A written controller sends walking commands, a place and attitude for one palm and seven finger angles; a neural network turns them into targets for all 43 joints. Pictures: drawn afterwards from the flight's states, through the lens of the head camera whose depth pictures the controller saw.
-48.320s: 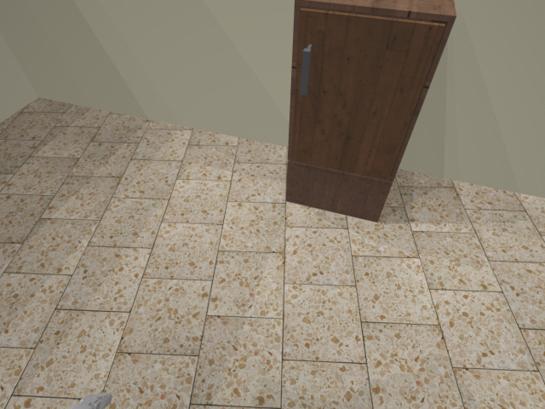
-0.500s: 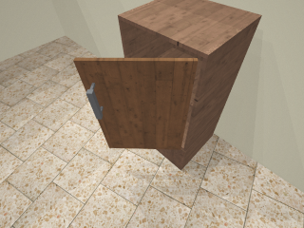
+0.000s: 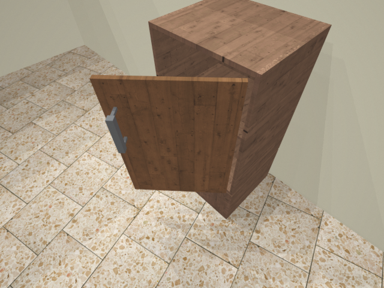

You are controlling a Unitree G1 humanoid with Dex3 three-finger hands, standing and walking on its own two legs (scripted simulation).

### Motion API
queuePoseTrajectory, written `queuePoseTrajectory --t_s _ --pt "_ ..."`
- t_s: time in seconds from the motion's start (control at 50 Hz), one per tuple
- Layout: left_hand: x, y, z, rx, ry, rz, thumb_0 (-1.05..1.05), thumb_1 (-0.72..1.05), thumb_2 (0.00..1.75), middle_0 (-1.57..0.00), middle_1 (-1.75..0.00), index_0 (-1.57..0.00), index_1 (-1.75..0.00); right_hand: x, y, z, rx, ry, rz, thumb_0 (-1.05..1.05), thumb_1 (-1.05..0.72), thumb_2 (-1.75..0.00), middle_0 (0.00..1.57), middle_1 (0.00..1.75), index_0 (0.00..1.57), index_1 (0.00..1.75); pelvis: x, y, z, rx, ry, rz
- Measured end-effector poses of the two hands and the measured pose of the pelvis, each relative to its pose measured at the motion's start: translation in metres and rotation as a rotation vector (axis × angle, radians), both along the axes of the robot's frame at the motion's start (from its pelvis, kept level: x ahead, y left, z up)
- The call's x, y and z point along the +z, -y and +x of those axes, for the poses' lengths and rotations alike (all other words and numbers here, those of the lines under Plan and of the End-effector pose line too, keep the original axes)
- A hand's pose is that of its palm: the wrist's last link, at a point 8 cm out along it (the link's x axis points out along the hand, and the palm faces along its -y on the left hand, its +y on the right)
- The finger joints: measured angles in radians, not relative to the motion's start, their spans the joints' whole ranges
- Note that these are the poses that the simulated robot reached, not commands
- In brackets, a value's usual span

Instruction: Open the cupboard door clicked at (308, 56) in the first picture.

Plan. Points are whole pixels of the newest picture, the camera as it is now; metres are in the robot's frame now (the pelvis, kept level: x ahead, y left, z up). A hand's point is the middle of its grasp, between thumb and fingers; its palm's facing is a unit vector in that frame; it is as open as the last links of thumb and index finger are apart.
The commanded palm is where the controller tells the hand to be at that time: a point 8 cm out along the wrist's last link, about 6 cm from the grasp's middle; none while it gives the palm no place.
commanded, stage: look again from close up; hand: left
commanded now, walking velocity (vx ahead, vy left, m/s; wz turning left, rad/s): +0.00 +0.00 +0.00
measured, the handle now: (118, 130) +0.55 +0.27 -0.05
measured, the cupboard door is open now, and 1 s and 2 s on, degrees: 42 42 42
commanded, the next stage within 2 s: raise the hand with hooked fingers in 0.42 s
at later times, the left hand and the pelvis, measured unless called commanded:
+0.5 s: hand out of the picture +0.01 +0.18 -0.17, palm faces +0.03 -0.98 -0.22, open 7.3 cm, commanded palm none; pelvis +0.00 +0.00 +0.00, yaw +0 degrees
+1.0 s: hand out of the picture +0.13 +0.21 -0.08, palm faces +0.06 -1.00 +0.03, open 8.9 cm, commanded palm +0.13 +0.27 -0.06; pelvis -0.06 +0.02 -0.10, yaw +3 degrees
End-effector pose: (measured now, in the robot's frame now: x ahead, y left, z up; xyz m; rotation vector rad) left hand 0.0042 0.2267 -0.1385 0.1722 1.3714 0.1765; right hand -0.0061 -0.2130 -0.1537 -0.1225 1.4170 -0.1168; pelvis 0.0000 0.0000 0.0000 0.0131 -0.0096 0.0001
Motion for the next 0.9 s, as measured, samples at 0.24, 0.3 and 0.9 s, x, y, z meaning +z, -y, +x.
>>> queuePoseTrajectory --t_s 0.24,0.3,0.9 --pt "-0.001 0.002 0.003 0.000 0.003 -0.003 0.01 0.92 0.90 -0.20 -0.30 -0.20 -0.30 0.001 0.003 -0.004 -0.006 -0.015 -0.005 0.01 -0.91 -0.90 0.20 0.30 0.20 0.30 0.000 0.003 0.001 0.000 0.000 -0.001" --pt "-0.001 0.002 0.003 0.000 0.005 -0.003 0.01 0.92 0.90 -0.20 -0.30 -0.20 -0.30 0.002 0.003 -0.005 -0.007 -0.017 -0.006 0.01 -0.91 -0.90 0.20 0.30 0.20 0.30 0.000 0.003 0.001 0.001 0.000 -0.002" --pt "0.080 -0.021 0.133 -0.188 1.370 -0.223 0.00 0.66 0.79 -0.22 -0.46 -0.22 -0.46 0.054 0.028 0.191 0.230 0.975 -0.173 0.01 -0.91 -0.90 0.20 0.30 0.20 0.30 -0.084 -0.017 -0.050 0.029 -0.237 0.013"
